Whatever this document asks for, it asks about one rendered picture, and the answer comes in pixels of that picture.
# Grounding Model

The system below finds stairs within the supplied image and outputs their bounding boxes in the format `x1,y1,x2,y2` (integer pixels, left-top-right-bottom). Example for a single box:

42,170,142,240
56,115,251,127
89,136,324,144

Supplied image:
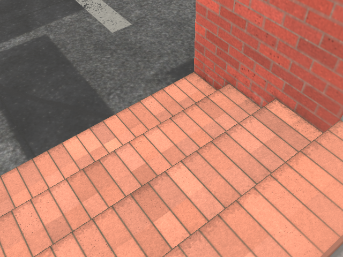
0,72,323,257

